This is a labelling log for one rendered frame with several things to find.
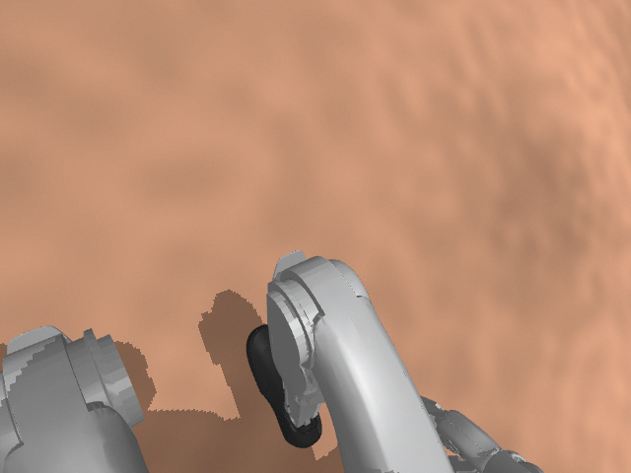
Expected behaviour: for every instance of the right robot hand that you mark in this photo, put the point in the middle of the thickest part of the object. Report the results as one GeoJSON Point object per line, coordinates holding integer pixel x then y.
{"type": "Point", "coordinates": [461, 436]}

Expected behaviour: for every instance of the right robot foot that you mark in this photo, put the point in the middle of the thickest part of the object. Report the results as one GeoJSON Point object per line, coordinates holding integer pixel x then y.
{"type": "Point", "coordinates": [270, 385]}

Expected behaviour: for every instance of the right robot arm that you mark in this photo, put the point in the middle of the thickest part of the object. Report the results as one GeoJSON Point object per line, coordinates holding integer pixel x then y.
{"type": "Point", "coordinates": [508, 461]}

